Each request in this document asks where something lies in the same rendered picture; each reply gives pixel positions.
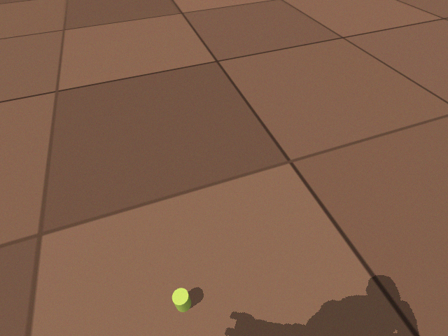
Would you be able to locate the can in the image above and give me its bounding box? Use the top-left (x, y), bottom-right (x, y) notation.
top-left (172, 288), bottom-right (191, 312)

